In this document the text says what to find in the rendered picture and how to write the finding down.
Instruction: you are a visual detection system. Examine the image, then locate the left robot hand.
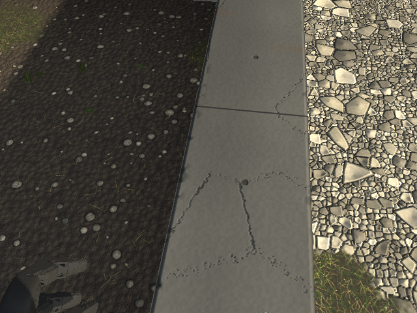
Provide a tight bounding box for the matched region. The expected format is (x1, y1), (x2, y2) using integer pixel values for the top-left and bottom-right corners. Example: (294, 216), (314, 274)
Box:
(0, 256), (98, 313)

